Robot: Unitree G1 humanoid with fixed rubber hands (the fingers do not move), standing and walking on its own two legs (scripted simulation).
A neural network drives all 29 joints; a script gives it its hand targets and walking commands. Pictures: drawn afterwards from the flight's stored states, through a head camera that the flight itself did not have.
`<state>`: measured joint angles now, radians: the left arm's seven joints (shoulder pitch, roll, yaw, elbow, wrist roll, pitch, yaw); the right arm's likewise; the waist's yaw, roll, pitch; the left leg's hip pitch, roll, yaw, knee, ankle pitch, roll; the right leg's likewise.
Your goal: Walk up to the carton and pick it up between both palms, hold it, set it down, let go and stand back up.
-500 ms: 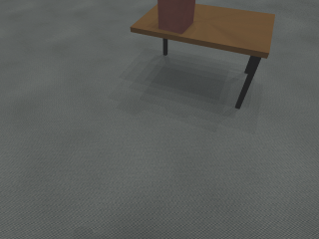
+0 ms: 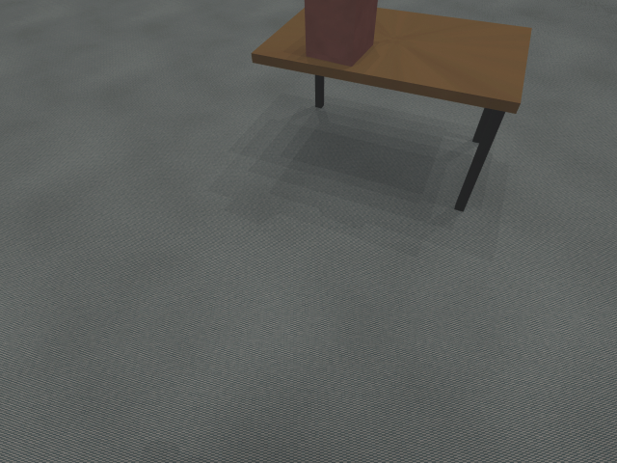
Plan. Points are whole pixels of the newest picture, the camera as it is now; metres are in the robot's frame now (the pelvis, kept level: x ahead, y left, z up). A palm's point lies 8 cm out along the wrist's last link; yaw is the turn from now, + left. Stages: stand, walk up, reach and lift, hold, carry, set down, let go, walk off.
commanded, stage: walk up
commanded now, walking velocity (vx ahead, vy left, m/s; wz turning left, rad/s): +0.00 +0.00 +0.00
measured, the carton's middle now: (341, 17) +1.59 -0.14 -0.09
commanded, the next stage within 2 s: none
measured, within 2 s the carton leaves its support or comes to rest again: neither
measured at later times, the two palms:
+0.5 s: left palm out of the picture +0.15 +0.19 -0.14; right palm out of the picture +0.08 -0.34 -0.18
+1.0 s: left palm (205, 256) +0.51 +0.22 -0.12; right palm (500, 303) +0.38 -0.32 -0.12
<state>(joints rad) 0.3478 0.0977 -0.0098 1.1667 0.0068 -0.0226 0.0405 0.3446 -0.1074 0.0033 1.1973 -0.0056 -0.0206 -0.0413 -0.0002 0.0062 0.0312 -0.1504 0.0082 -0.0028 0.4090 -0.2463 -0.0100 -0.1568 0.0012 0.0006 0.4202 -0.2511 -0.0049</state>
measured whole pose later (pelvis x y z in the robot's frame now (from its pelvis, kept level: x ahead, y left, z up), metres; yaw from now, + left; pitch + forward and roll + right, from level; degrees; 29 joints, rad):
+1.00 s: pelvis +0.38 -0.02 -0.02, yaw -16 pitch -2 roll -1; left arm 0.39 0.29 0.04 0.68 0.04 -0.04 0.01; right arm 0.27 -0.30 -0.07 0.71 -0.03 -0.04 0.02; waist -0.03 0.01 0.11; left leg -0.36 0.04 0.14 0.64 -0.24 0.06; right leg -0.40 -0.04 0.06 1.31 -0.44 -0.02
